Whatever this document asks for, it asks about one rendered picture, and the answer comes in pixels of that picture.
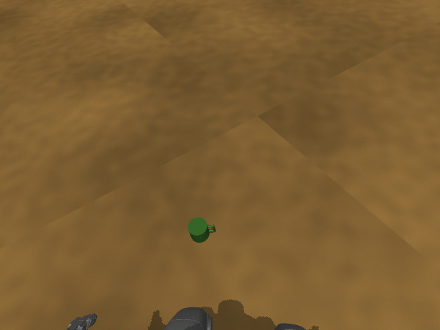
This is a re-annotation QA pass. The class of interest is mug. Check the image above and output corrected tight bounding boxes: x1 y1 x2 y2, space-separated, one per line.
188 217 216 243

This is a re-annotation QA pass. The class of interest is left robot hand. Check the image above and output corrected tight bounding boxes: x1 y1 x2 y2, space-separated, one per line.
67 313 97 330

